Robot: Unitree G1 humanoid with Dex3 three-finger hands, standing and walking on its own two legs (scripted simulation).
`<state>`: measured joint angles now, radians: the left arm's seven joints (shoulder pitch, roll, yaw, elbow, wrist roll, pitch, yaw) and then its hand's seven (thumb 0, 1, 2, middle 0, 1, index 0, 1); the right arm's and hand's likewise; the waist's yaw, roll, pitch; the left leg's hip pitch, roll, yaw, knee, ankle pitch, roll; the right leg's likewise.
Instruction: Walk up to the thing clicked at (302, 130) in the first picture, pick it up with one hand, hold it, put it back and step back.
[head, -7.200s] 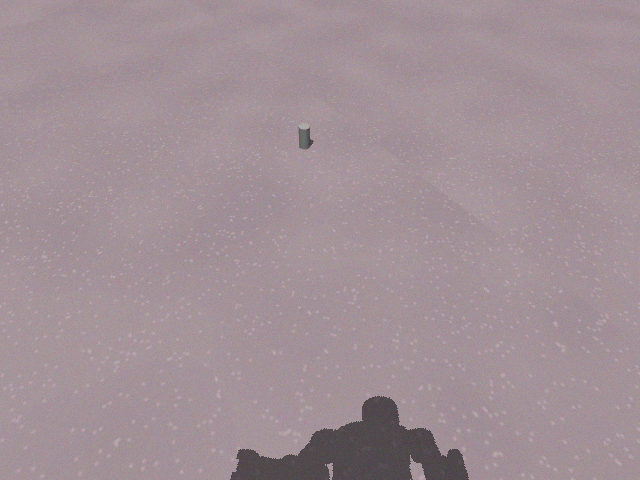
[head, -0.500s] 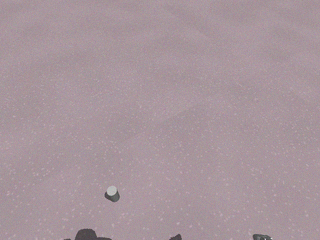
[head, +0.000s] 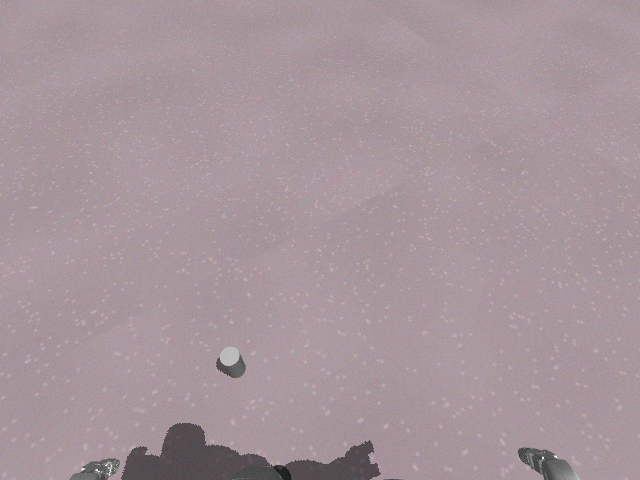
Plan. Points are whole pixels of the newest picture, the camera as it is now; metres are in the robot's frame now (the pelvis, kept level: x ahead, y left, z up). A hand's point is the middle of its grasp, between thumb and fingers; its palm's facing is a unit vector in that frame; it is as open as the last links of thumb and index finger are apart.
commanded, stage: walk up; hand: left
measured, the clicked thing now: (233, 362) +0.47 +0.26 -0.71
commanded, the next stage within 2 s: none
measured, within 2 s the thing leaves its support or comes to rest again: neither
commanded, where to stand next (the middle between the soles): +0.08 +0.01 m, yaw -2 degrees
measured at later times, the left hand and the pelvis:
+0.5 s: hand out of the picture +0.10 +0.30 -0.16, palm faces -0.08 -0.94 -0.32, open 7.4 cm; pelvis +0.01 +0.03 +0.01, yaw -1 degrees
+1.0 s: hand (158, 469) +0.15 +0.23 -0.15, palm faces +0.04 -0.94 -0.33, open 7.3 cm; pelvis -0.03 -0.01 -0.03, yaw +4 degrees
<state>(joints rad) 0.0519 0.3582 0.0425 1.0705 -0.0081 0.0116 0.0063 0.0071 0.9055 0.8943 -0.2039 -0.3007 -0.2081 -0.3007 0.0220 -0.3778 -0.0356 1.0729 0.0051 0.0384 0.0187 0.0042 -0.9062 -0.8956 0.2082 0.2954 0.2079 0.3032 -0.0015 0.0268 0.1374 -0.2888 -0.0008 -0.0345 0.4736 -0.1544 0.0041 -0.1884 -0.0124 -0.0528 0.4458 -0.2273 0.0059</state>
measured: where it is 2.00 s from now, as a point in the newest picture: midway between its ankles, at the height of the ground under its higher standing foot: outside the picture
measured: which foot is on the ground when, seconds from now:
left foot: down 0.00-0.02, up 0.04-0.14, down 0.16-0.68, up 0.70-0.98, down 1.00-1.00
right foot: down 0.00-0.16, up 0.18-0.62, down 0.64-1.00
